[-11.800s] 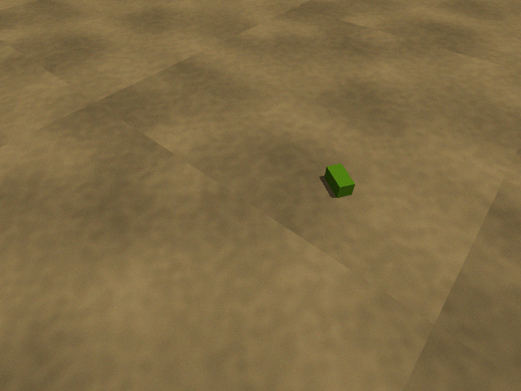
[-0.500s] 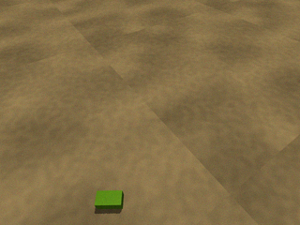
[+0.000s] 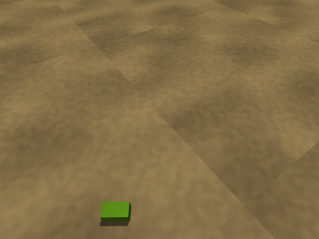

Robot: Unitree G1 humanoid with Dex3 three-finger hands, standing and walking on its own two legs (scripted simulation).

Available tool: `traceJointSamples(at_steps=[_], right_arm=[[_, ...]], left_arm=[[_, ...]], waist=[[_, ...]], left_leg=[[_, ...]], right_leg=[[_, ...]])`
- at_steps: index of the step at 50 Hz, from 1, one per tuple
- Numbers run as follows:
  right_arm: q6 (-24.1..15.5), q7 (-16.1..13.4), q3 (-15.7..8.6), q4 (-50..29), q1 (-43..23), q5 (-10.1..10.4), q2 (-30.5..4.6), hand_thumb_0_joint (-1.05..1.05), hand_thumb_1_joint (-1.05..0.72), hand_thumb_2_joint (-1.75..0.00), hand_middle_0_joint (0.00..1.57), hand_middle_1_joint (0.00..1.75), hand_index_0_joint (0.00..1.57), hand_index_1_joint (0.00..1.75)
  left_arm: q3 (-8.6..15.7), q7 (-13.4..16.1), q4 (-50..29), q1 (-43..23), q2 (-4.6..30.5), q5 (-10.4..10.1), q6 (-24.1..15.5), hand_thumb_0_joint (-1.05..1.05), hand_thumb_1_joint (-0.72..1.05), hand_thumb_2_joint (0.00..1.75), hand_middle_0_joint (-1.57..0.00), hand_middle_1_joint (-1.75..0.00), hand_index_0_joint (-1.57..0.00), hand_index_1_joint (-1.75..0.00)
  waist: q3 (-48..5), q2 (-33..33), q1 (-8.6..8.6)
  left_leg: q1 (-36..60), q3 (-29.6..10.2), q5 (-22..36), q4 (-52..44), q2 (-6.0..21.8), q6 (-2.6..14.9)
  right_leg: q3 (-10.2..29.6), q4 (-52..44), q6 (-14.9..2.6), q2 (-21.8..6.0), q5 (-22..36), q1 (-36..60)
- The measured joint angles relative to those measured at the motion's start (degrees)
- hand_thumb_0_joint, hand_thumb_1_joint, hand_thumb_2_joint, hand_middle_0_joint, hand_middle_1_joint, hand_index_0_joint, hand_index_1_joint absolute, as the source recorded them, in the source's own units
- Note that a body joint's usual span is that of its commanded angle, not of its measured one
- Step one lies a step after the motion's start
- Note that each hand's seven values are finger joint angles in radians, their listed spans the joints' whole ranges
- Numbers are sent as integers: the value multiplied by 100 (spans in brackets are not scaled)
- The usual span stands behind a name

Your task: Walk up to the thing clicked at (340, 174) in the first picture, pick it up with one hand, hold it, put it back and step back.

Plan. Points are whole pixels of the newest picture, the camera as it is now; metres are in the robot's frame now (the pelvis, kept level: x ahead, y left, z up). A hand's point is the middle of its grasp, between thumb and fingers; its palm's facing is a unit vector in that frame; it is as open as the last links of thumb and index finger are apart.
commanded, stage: stand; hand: left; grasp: from above
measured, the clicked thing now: (116, 211) +0.41 +0.27 -0.74
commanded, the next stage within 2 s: rise first in 0.80 s
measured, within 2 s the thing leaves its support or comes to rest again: neither
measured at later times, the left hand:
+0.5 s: hand out of the picture +0.07 +0.26 -0.16, palm faces -0.03 -0.94 -0.35, open 7.4 cm
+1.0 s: hand out of the picture +0.11 +0.25 -0.16, palm faces +0.03 -0.94 -0.34, open 7.4 cm
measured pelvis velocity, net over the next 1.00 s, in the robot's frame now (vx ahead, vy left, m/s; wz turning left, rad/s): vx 0.00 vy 0.00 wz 0.01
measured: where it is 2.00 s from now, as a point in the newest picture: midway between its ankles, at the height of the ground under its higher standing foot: outside the picture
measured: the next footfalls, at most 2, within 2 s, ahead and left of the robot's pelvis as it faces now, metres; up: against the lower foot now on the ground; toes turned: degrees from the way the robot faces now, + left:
none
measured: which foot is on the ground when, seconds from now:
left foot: down 0.00-1.00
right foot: down 0.00-1.00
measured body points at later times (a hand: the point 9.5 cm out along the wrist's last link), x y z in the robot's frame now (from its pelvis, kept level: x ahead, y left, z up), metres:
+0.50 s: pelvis +0.00 +0.00 +0.00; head +0.02 +0.00 +0.45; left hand +0.07 +0.30 -0.13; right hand +0.07 -0.30 -0.14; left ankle +0.00 +0.14 -0.75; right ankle -0.01 -0.13 -0.75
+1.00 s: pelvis +0.00 +0.00 +0.00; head +0.03 +0.00 +0.44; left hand +0.10 +0.30 -0.13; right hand +0.08 -0.29 -0.14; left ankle +0.00 +0.14 -0.75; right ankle -0.01 -0.13 -0.75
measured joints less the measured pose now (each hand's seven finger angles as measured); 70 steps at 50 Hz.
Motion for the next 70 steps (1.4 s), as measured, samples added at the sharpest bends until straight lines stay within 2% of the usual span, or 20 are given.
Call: traceJointSamples(at_steps=[46,49,51,54,57,64,70], right_arm=[[0,-11,13,-44,-8,-7,-5,1,-91,-90,21,30,20,30],[-109,-157,16,-728,265,240,26,1,-92,-90,21,30,20,30],[-179,-214,-16,-1077,345,294,119,1,-92,-90,20,30,20,30],[-226,-209,-100,-1475,400,227,329,1,-92,-90,20,30,20,30],[-230,-173,-165,-1826,512,184,506,1,-92,-90,21,30,20,30],[-201,-87,-173,-2429,721,200,643,1,-90,-90,21,30,20,30],[-368,-82,-229,-2798,703,161,624,1,-90,-90,21,30,20,30]], left_arm=[[42,2,5,-11,-14,4,7,1,91,90,-20,-30,-20,-31],[204,79,-313,-134,-136,-109,-86,1,88,90,-21,-34,-21,-35],[390,55,-223,-483,-189,-12,-129,1,83,89,-21,-40,-21,-41],[675,-80,-76,-966,-139,315,-110,1,71,89,-20,-54,-20,-54],[879,-119,-362,-1035,-117,586,-23,1,54,89,-17,-69,-19,-68],[900,-46,-1135,-641,-215,910,639,1,6,91,-11,-94,-13,-92],[920,-16,-1979,-182,-275,1073,867,0,-28,94,-8,-103,-10,-102]], waist=[[0,-2,1],[-36,30,-27],[-43,32,-38],[-172,-26,-72],[-308,-61,-101],[-591,6,-184],[-741,9,-153]], left_leg=[[26,4,-34,-31,9,-7],[-438,-60,-169,366,-23,13],[-816,-89,-272,688,-31,14],[-1466,-89,-474,1253,-24,-1],[-1896,-46,-687,1713,-15,1],[-2492,-4,-1055,2420,-27,46],[-3284,-24,-1470,3333,-40,73]], right_leg=[[0,-28,-7,7,-34,23],[-54,345,0,-20,-179,-404],[-75,651,-4,-25,-284,-764],[-60,1218,-12,-13,-486,-1420],[-5,1679,-12,0,-680,-1871],[52,2320,37,-7,-997,-2452],[54,3178,72,-11,-1388,-3211]])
